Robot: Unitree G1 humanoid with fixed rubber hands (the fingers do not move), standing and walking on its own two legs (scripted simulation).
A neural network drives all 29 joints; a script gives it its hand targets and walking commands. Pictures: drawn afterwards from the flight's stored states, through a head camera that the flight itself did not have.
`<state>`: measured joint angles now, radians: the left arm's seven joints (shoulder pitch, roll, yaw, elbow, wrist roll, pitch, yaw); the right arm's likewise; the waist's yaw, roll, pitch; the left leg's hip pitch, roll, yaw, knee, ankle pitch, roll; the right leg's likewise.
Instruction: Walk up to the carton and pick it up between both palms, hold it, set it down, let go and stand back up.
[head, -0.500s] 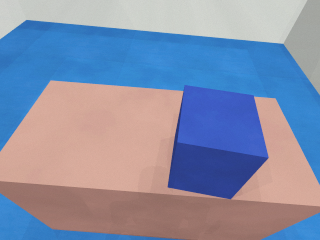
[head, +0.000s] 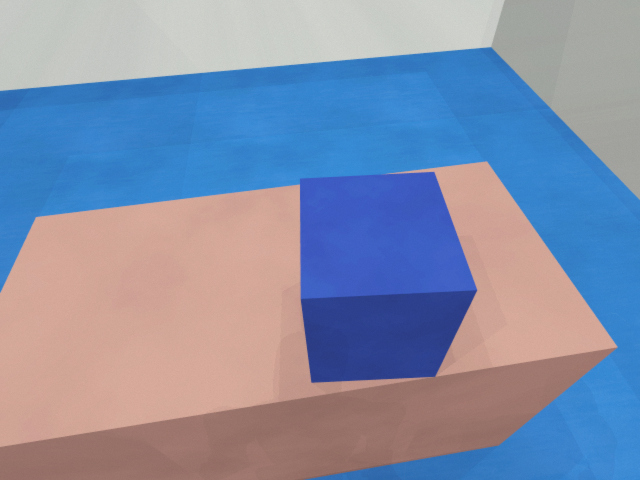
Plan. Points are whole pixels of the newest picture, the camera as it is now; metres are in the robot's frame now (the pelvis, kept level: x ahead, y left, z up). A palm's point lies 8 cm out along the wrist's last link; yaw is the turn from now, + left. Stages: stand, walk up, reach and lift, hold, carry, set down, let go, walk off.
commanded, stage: walk up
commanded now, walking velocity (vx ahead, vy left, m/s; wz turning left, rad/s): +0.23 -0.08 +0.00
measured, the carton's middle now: (370, 281) +0.42 -0.07 -0.03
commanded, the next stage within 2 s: none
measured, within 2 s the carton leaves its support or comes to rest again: neither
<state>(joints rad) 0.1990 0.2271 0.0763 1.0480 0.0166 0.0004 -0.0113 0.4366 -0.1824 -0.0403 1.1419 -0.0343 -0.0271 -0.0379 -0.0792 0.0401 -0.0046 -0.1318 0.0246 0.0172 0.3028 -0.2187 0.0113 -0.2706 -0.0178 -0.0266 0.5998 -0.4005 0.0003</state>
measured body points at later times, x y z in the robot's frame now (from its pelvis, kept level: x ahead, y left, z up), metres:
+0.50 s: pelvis +0.03 -0.07 -0.01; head +0.04 -0.09 +0.44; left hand +0.03 +0.16 -0.16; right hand +0.07 -0.30 -0.18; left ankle -0.04 +0.10 -0.75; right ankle +0.01 -0.16 -0.75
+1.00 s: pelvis +0.00 -0.05 -0.01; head +0.02 -0.06 +0.44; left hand -0.01 +0.16 -0.17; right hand -0.05 -0.25 -0.18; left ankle -0.04 +0.10 -0.75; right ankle +0.01 -0.16 -0.75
